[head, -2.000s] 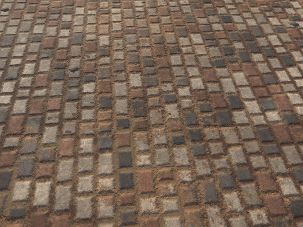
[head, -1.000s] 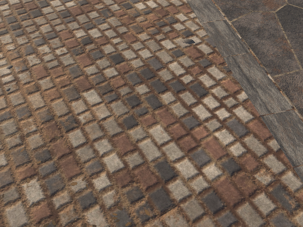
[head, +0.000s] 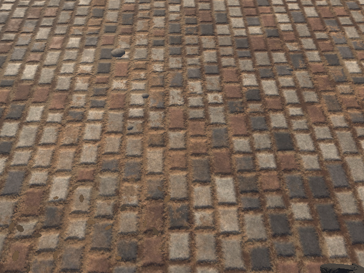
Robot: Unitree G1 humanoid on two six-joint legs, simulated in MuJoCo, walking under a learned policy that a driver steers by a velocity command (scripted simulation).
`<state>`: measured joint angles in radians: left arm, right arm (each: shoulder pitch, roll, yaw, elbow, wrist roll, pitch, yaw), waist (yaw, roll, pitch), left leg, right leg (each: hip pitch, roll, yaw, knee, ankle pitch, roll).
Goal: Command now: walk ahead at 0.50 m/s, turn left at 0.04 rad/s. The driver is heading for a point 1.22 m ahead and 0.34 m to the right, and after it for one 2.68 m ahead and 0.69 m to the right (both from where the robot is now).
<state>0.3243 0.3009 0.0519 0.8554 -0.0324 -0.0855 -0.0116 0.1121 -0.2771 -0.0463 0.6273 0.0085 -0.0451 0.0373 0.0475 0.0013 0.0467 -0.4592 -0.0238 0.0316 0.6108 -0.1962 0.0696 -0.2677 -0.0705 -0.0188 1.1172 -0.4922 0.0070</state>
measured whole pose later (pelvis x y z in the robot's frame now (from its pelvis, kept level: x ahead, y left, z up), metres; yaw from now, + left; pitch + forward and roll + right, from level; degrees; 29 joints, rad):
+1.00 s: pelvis +0.56 -0.11 +0.00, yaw -28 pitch +3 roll +1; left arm 0.35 0.30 0.06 0.76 -0.02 -0.04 0.01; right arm 0.10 -0.27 -0.05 0.69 -0.01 -0.12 0.03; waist 0.05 -0.02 0.00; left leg -0.46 -0.04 0.01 0.55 -0.16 0.03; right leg -0.19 0.08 0.18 0.86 -0.51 -0.04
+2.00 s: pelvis +1.01 -0.35 -0.01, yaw -13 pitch +2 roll -2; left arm 0.24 0.29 0.07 0.82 0.00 -0.03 0.03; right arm 0.10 -0.29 -0.07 0.66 0.00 -0.03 0.04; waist 0.03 0.02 0.06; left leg -0.53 -0.02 0.03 0.60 -0.10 0.10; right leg -0.13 -0.06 -0.18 0.80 -0.51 0.04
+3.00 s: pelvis +1.10 -0.41 +0.01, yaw +1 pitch -2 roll +0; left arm 0.17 0.24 0.02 0.81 0.01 -0.01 0.01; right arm 0.21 -0.22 -0.04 0.75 -0.01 0.02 -0.02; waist 0.01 0.00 0.03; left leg -0.24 -0.03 -0.09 0.56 -0.30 -0.01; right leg -0.23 -0.01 0.02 0.55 -0.29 0.02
